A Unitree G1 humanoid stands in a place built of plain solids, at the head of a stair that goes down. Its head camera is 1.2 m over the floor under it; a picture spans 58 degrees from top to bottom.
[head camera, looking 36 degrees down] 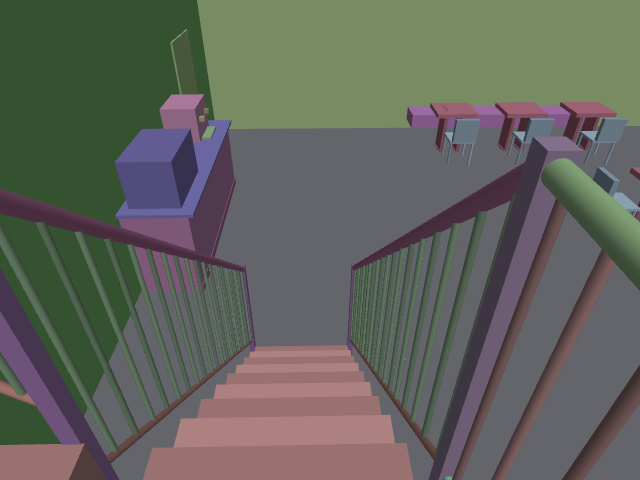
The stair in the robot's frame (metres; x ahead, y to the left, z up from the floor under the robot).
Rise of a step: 0.22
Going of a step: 0.24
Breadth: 0.86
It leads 1 degrees to the left of straight ahead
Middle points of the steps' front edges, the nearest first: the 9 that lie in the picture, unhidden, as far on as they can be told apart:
0.78 0.13 -0.21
1.01 0.14 -0.43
1.25 0.14 -0.65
1.49 0.15 -0.87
1.72 0.15 -1.08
1.96 0.16 -1.30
2.20 0.16 -1.52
2.43 0.17 -1.73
2.67 0.17 -1.95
